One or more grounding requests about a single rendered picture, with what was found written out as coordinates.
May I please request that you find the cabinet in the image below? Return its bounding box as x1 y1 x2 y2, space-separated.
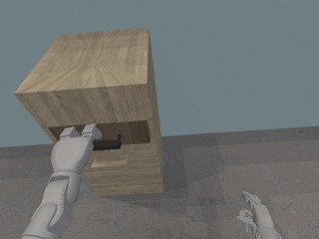
14 27 163 196

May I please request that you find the left robot hand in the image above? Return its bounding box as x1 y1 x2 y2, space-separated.
51 123 103 194

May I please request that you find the right robot hand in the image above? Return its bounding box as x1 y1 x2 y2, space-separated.
236 191 275 236

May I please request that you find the left robot forearm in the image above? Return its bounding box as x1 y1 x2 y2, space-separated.
20 170 82 239

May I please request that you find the right robot forearm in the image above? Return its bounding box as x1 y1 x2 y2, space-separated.
255 226 282 239

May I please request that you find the drawer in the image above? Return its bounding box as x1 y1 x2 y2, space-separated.
48 120 151 145

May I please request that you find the handle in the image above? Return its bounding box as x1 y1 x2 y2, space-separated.
91 160 129 170
92 133 122 151

